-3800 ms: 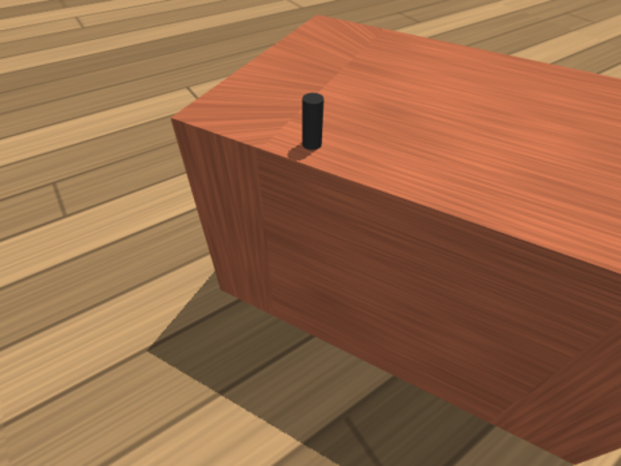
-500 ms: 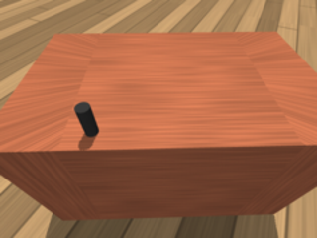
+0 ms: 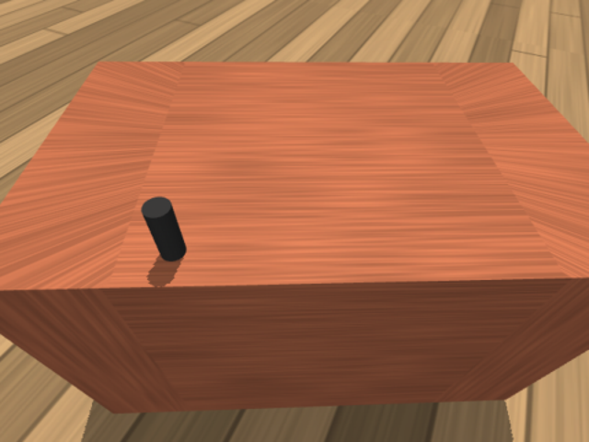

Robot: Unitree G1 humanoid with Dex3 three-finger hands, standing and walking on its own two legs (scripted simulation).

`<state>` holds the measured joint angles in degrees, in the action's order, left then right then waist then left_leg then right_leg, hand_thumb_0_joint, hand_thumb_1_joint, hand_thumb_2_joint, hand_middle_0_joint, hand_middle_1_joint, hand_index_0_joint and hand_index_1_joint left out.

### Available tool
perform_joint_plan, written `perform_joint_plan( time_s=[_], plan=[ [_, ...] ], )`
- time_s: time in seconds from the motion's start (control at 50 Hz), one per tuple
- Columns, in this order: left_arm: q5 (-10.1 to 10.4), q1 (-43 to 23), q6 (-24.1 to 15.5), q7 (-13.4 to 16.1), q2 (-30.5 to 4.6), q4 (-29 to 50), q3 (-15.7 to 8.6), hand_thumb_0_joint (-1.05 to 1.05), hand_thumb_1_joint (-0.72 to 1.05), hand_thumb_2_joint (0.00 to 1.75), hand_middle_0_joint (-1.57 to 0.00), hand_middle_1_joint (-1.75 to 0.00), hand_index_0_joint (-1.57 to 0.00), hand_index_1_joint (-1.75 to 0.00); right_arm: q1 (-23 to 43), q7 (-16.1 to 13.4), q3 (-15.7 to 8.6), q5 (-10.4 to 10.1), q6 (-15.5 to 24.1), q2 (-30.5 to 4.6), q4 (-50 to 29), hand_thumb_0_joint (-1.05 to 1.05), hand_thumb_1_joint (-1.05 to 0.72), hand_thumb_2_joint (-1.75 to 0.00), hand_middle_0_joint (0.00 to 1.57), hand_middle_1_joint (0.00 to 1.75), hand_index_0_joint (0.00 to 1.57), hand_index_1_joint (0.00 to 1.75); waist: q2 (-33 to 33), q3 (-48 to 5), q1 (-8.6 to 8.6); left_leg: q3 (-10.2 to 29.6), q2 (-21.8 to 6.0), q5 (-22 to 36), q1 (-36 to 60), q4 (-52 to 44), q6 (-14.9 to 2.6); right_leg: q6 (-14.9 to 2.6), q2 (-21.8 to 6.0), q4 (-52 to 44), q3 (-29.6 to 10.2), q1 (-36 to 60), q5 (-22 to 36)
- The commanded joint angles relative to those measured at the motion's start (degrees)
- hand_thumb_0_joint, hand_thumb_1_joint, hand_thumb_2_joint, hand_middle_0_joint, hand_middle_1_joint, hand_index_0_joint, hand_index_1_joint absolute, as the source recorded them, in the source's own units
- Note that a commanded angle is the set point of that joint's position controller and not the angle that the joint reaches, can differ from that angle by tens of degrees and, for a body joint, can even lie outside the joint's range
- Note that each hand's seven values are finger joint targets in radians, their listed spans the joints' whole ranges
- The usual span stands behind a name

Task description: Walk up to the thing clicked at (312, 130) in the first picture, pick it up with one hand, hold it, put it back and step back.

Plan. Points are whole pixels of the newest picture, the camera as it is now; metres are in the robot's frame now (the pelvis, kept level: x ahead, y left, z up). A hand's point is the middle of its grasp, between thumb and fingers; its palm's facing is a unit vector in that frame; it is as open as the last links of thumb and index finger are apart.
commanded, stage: walk up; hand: left
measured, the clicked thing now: (165, 230) +0.43 +0.21 +0.02
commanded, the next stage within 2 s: stand in 0.44 s
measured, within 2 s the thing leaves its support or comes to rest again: neither
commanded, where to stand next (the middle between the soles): +0.06 -0.01 m, yaw +1 degrees
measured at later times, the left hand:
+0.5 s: hand out of the picture +0.09 +0.25 -0.15, palm faces +0.00 -0.94 -0.34, open 7.4 cm
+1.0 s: hand out of the picture +0.06 +0.26 -0.16, palm faces -0.01 -0.94 -0.35, open 7.4 cm
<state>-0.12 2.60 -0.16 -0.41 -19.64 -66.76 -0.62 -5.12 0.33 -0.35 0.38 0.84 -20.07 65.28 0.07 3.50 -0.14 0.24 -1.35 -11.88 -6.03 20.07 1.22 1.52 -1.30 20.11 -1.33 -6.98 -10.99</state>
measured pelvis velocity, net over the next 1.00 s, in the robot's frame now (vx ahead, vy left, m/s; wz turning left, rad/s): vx -0.01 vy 0.00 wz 0.01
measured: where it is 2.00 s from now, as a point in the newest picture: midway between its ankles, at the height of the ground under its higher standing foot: outside the picture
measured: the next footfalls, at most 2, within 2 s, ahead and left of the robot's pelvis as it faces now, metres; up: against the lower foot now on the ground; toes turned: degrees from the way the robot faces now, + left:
none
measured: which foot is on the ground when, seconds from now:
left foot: down 0.00-1.00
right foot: down 0.00-1.00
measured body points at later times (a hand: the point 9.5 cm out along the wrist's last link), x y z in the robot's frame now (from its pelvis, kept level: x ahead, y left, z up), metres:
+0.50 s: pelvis +0.00 +0.00 +0.00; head +0.01 +0.00 +0.45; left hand +0.09 +0.30 -0.13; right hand +0.09 -0.30 -0.13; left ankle -0.01 +0.13 -0.75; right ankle +0.00 -0.14 -0.75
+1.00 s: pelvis -0.01 +0.00 +0.00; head +0.00 +0.00 +0.45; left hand +0.06 +0.31 -0.13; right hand +0.08 -0.30 -0.13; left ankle -0.01 +0.13 -0.75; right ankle +0.00 -0.14 -0.75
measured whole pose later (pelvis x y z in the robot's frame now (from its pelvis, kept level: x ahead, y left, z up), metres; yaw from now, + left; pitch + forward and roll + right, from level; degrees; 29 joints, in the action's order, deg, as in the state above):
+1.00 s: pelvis -0.01 +0.00 +0.00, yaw +1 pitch -3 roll +0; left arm -0.3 6.0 -0.4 -0.2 -20.4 -65.2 0.1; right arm -5.8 0.6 0.1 0.4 0.2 -20.4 64.5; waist 0.3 3.5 0.1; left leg 0.8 -1.1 -10.6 -5.8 19.0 1.1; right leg 1.7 -1.5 18.5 -0.8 -6.3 -9.6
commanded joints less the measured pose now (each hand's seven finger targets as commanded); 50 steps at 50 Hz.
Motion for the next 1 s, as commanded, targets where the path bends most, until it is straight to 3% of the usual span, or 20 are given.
perform_joint_plan(
  time_s=[0.0, 0.38, 0.46, 0.54, 0.76, 0.88, 0.98],
  plan=[
    [-0.3, -3.2, -1.5, 0.6, -11.9, 3.3, -2.4, 0.0, 0.9, 0.9, -0.2, -0.3, -0.2, -0.3, 2.9, -0.8, -2.6, 0.0, 1.4, -12.3, -3.5, 0.0, -0.9, -0.9, 0.2, 0.3, 0.2, 0.3, -0.1, -6.9, -0.16, 3.2, -5.7, 11.4, 1.1, -3.2, -2.57, -2.06, -5.1, -2.3, -3.2, 2.5, 10.6],
    [-0.5, -2.2, -1.5, 0.8, -11.8, 3.9, -2.5, 0.0, 0.9, 0.9, -0.2, -0.3, -0.2, -0.3, 2.6, -0.7, -2.8, 0.1, 0.9, -12.0, -3.6, 0.0, -0.9, -0.9, 0.2, 0.3, 0.2, 0.3, 0.2, -5.6, -0.29, 3.3, -5.3, 9.5, 0.3, -3.8, -2.38, -2.11, -5.0, -3.1, -2.8, 2.7, 10.0],
    [-0.3, -0.7, -1.8, 1.0, -12.4, 4.1, -2.3, 0.0, 0.9, 0.9, -0.2, -0.3, -0.2, -0.3, 2.7, -0.7, -2.5, 0.2, 0.9, -12.3, -4.1, 0.0, -0.9, -0.9, 0.2, 0.3, 0.2, 0.3, -0.2, -5.7, 0.06, 4.2, -6.3, 13.7, 0.8, -3.1, -2.17, -1.97, -6.2, -3.2, -3.1, 3.0, 13.4],
    [-0.5, -0.3, -1.7, 1.0, -12.3, 4.4, -2.2, 0.0, 0.9, 0.9, -0.2, -0.3, -0.2, -0.3, 2.8, -0.8, -2.5, 0.0, 0.9, -12.6, -4.3, 0.0, -0.9, -0.9, 0.2, 0.3, 0.2, 0.3, 0.1, -7.1, 0.06, 4.0, -6.3, 13.8, 1.8, -3.2, -2.37, -2.07, -6.4, -3.3, -3.2, 3.6, 14.3],
    [-0.3, 0.2, -1.6, 0.9, -12.5, 4.6, -1.9, 0.0, 0.9, 0.9, -0.2, -0.3, -0.2, -0.3, 2.5, -0.5, -2.2, 0.0, 0.7, -12.7, -4.2, 0.0, -0.9, -0.9, 0.2, 0.3, 0.2, 0.3, 0.3, -4.8, -0.09, 4.5, -5.9, 7.8, 0.0, -4.5, -2.16, -2.03, -5.9, -4.4, -3.0, 1.6, 7.5],
    [-0.4, 0.8, -1.6, 0.8, -13.1, 4.9, -2.0, 0.0, 0.9, 0.9, -0.2, -0.3, -0.2, -0.3, 2.1, -0.5, -2.1, 0.1, 0.8, -12.6, -4.2, 0.0, -0.9, -0.9, 0.2, 0.3, 0.2, 0.3, 0.3, -5.3, -0.04, 4.4, -6.0, 9.2, 0.5, -4.1, -2.36, -2.23, -6.3, -4.0, -3.4, 1.9, 10.1],
    [-0.5, 1.2, -1.6, 0.8, -13.0, 4.9, -1.8, 0.0, 0.9, 0.9, -0.2, -0.3, -0.2, -0.3, 2.3, -0.5, -2.3, 0.0, 0.7, -12.9, -4.2, 0.0, -0.9, -0.9, 0.2, 0.3, 0.2, 0.3, 0.2, -5.3, 0.11, 4.7, -6.1, 8.3, 0.8, -4.1, -2.38, -2.22, -6.0, -4.2, -3.1, 1.2, 7.9]
  ],
)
